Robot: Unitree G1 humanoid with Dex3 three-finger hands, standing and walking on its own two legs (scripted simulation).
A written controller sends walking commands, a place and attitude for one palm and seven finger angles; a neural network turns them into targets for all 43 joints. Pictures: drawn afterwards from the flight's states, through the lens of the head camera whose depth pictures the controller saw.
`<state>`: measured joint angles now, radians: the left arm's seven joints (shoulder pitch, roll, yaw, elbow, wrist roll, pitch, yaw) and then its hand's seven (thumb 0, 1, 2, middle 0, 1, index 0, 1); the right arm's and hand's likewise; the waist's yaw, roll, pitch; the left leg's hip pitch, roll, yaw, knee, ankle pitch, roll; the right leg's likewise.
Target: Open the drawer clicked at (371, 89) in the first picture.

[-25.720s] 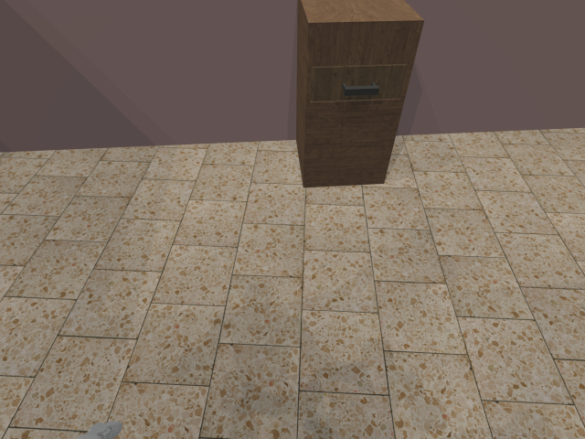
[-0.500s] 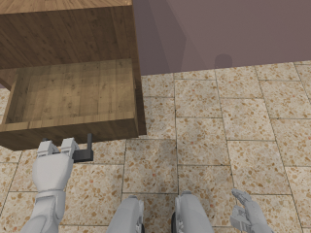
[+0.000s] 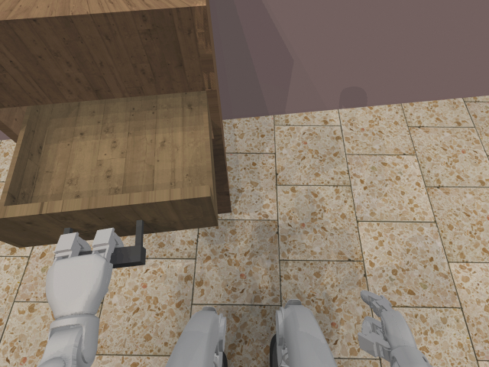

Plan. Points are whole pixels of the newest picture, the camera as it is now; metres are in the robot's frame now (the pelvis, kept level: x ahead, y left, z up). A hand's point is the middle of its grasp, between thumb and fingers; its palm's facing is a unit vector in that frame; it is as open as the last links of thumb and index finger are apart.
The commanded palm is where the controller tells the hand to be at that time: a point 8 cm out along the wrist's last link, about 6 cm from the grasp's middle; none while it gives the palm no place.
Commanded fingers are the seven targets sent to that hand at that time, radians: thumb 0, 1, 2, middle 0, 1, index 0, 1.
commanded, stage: pull the drawer open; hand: left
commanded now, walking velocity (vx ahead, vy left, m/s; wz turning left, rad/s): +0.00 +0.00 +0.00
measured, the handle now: (102, 245) +0.30 +0.27 -0.05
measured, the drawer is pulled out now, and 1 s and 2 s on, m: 0.22 0.26 0.29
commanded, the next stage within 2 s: open the thumb to release the handle in 2.00 s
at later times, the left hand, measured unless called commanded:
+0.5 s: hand (96, 297) +0.22 +0.26 -0.07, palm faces -0.08 -0.05 -1.00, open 6.1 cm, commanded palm +0.18 +0.26 -0.03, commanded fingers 0.00 0.90 0.90 -0.40 -1.35 -0.40 -1.35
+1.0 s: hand (94, 312) +0.20 +0.26 -0.07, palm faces -0.11 -0.05 -0.99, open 6.2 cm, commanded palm +0.16 +0.25 -0.03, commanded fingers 0.00 0.90 0.90 -0.40 -1.35 -0.40 -1.35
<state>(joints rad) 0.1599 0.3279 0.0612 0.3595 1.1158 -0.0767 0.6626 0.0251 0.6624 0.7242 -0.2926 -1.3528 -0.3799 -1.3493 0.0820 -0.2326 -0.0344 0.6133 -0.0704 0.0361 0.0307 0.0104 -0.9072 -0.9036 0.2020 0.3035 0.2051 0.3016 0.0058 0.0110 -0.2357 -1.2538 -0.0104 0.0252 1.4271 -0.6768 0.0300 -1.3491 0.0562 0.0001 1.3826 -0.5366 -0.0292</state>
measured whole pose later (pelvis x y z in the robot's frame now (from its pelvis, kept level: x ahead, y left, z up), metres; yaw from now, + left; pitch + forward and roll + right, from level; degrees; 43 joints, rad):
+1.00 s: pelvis +0.00 -0.01 +0.00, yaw +1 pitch +28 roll +0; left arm 0.32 0.31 0.04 0.26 1.11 -0.08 0.65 0.02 0.65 0.71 -0.29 -1.34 -0.37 -1.34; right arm 0.07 -0.23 -0.03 0.59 -0.08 0.02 0.01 0.01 -0.91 -0.90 0.20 0.30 0.21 0.30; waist 0.02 0.02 -0.24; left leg -1.25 -0.01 0.02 1.43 -0.68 0.02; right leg -1.35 0.05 0.00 1.40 -0.54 -0.04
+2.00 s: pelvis -0.01 -0.01 -0.01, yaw +1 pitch +28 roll +1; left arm 0.41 0.31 0.07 0.22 1.13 -0.16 0.66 0.02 0.65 0.72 -0.27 -1.33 -0.36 -1.30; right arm 0.05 -0.22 -0.03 0.60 -0.09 0.01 -0.01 0.01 -0.91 -0.90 0.20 0.30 0.21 0.30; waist 0.04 0.01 -0.25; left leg -1.27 -0.02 0.02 1.46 -0.68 0.01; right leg -1.38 0.05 0.00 1.44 -0.55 -0.05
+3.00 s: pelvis -0.04 -0.02 -0.01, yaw +2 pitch +27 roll +1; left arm 0.16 0.35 0.05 0.42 1.10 -0.14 0.69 0.00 -0.49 0.30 -0.34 -1.22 -0.34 -1.22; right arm 0.09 -0.24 -0.03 0.66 -0.05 -0.03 -0.04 0.01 -0.91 -0.90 0.20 0.30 0.21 0.30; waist 0.04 0.02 -0.23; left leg -1.32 -0.03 -0.01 1.47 -0.62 0.00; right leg -1.40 0.04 -0.04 1.43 -0.50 -0.06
